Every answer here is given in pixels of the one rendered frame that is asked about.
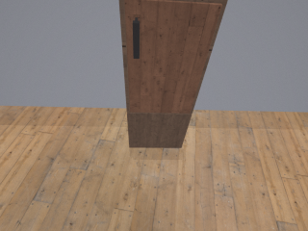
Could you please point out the handle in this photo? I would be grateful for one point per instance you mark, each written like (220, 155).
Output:
(136, 38)

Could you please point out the cupboard door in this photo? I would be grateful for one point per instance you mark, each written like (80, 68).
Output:
(175, 38)

